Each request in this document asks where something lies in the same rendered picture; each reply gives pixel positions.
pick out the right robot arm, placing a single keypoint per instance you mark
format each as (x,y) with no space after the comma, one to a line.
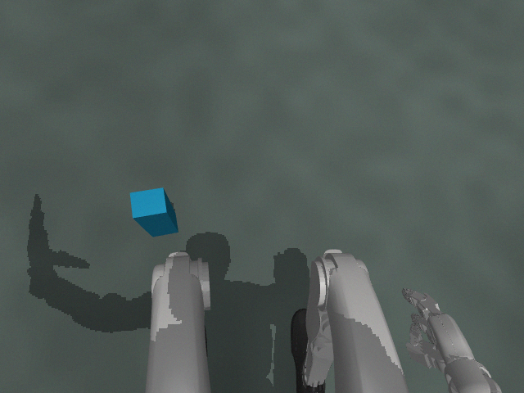
(469,376)

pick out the carton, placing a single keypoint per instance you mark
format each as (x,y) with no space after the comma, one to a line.
(154,212)

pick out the right robot foot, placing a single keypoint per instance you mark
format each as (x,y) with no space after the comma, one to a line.
(299,340)

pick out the right robot hand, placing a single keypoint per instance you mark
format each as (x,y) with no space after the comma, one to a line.
(448,342)

